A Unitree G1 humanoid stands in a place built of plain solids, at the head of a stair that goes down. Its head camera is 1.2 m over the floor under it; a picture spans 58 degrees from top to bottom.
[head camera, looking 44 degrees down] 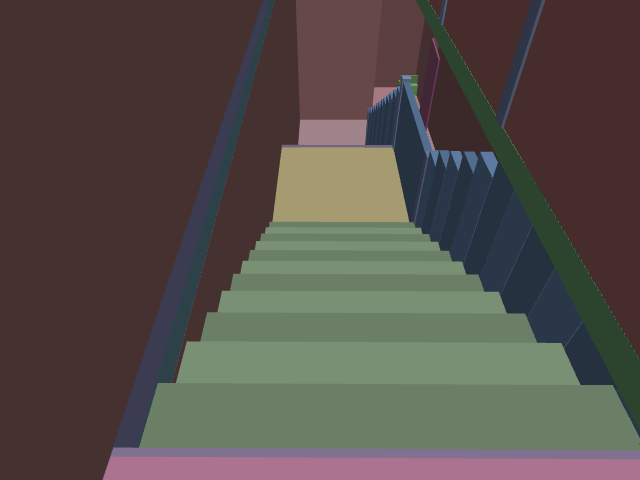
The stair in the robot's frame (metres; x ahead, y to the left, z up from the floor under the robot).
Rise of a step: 0.17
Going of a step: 0.27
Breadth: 1.54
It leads straight ahead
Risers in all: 12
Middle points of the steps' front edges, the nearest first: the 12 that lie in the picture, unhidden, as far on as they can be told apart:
0.44 -0.22 0.00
0.72 -0.22 -0.17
0.99 -0.22 -0.34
1.26 -0.22 -0.50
1.54 -0.22 -0.67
1.81 -0.22 -0.84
2.08 -0.23 -1.01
2.35 -0.23 -1.18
2.63 -0.23 -1.35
2.90 -0.23 -1.52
3.17 -0.23 -1.69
3.44 -0.23 -1.86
